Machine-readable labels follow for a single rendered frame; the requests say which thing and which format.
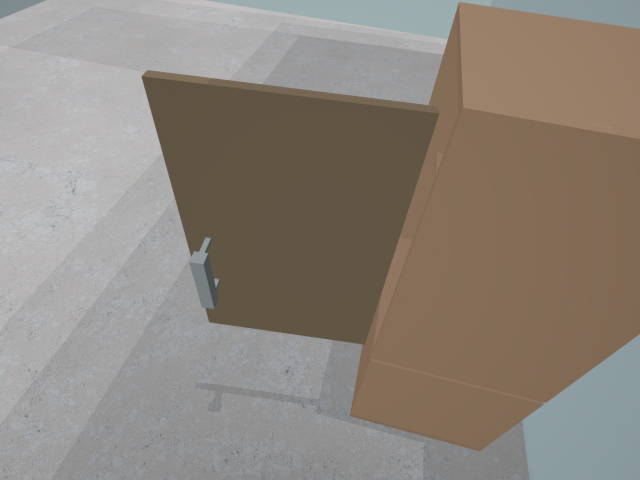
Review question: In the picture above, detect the handle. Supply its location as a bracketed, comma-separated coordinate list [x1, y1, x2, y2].
[189, 237, 220, 309]

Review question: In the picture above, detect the cupboard door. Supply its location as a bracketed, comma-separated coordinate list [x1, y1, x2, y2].
[141, 70, 439, 345]

